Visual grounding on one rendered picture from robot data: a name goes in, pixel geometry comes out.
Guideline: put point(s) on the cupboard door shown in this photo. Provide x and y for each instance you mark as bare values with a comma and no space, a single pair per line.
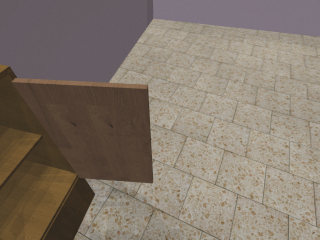
102,129

